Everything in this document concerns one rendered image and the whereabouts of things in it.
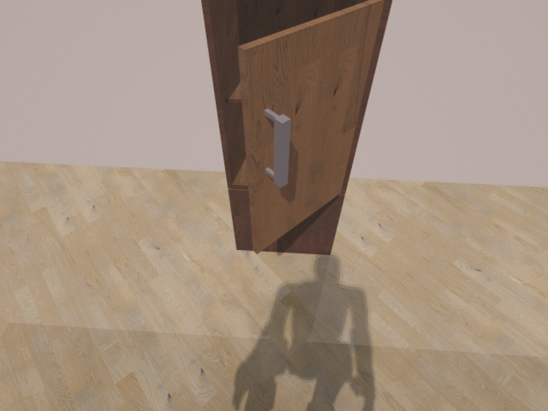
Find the handle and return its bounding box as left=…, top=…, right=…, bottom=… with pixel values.
left=264, top=109, right=291, bottom=188

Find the cupboard door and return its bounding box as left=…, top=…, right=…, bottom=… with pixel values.
left=238, top=0, right=384, bottom=254

